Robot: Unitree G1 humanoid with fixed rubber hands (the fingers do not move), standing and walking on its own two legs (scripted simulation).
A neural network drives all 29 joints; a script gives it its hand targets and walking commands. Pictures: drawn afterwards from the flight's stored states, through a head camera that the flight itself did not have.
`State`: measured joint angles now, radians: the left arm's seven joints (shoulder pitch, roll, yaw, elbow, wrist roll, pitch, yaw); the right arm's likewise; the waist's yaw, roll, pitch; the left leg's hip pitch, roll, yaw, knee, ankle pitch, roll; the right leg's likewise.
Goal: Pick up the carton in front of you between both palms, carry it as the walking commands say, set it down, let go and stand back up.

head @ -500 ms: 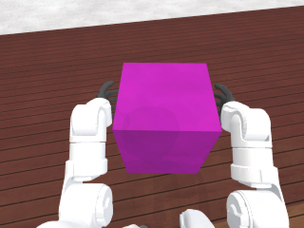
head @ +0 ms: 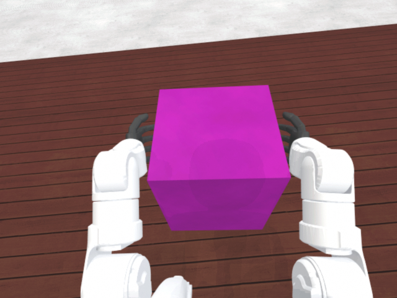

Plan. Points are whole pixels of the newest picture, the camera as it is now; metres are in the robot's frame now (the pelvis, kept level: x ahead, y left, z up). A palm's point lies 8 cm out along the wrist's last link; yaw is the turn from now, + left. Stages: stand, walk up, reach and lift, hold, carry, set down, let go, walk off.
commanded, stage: carry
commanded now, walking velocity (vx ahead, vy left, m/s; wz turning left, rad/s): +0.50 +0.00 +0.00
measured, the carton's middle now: (215, 165) +0.37 +0.02 +0.02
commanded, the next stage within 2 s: none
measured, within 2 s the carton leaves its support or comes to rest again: neither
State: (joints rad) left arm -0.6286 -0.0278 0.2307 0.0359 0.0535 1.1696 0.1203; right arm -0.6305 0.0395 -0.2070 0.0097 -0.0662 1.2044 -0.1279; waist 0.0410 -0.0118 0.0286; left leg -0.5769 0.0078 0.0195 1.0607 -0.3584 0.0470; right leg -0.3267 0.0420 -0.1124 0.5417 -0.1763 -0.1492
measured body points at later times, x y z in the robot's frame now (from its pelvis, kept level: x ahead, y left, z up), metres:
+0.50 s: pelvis +0.34 +0.04 -0.06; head +0.40 +0.04 +0.39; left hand +0.73 +0.16 +0.02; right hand +0.70 -0.14 +0.02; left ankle +0.29 +0.06 -0.78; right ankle +0.40 -0.12 -0.72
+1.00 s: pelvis +0.68 +0.00 -0.10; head +0.72 -0.01 +0.34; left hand +1.04 +0.18 -0.01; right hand +1.06 -0.12 -0.01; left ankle +0.74 +0.17 -0.78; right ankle +0.62 -0.02 -0.83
